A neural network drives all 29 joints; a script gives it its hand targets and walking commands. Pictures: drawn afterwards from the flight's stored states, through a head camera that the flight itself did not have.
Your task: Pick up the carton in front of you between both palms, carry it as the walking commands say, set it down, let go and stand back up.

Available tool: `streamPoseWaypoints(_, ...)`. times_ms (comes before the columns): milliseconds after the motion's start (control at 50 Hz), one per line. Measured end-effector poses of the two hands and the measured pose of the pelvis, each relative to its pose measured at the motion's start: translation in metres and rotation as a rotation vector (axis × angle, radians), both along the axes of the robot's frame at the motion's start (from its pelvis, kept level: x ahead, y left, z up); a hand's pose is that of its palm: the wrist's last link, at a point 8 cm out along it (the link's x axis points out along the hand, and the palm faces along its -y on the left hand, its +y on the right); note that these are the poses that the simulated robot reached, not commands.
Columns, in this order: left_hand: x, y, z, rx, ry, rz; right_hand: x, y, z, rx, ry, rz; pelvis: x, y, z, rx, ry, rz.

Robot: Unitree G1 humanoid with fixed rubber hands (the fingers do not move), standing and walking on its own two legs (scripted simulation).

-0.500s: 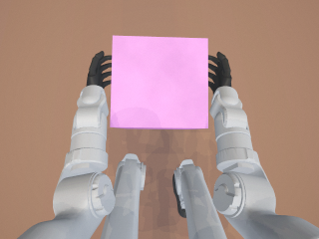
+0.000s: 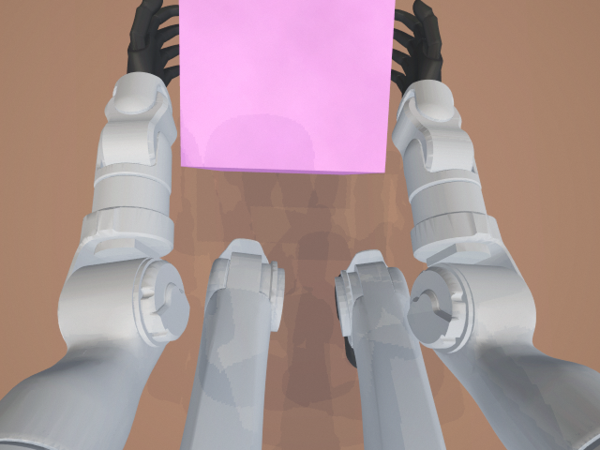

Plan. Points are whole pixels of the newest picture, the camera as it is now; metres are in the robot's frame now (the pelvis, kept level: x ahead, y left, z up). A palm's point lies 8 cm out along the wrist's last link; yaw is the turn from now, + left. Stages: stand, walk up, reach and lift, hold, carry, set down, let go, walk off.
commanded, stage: set down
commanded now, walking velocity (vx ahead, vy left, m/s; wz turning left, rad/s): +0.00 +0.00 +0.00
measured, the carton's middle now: (285, 96) +0.51 +0.07 -0.21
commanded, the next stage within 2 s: none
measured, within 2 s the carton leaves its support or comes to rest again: rests again in 0.80 s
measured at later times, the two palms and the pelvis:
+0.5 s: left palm (173, 84) +0.51 +0.22 -0.21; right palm (396, 93) +0.53 -0.08 -0.21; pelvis +0.00 +0.00 -0.06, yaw -1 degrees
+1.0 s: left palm (179, 95) +0.50 +0.22 -0.24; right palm (397, 99) +0.53 -0.09 -0.23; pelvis +0.00 +0.00 -0.07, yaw -1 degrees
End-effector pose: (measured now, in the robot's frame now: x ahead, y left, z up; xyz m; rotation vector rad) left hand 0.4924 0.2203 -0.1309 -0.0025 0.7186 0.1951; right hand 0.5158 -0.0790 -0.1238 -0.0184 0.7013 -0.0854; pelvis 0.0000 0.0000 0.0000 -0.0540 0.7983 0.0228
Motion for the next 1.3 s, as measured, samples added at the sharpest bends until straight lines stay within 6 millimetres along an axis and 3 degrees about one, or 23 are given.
streamPoseWaypoints(180, 0.009, 0.005, -0.057, 0.008, 0.024, -0.012, 0.009, 0.004, -0.057, -0.01, 0.022, 0.008, -0.004, 0.003, -0.034, -0.005, -0.039, -0.01)
streamPoseWaypoints(300, 0.015, 0.001, -0.072, 0.019, 0.031, -0.021, 0.011, 0.001, -0.077, 0.005, 0.028, -0.003, 0.0, 0.006, -0.048, 0.005, -0.066, -0.03)
streamPoseWaypoints(880, 0.006, -0.004, -0.107, 0.003, 0.093, -0.053, 0.008, -0.009, -0.109, -0.017, 0.08, 0.049, -0.001, -0.002, -0.067, 0.031, -0.132, -0.047)
streamPoseWaypoints(1300, 0.007, -0.002, -0.109, -0.02, 0.074, -0.081, 0.011, -0.013, -0.111, -0.001, 0.066, 0.109, -0.009, -0.001, -0.073, 0.029, -0.173, -0.048)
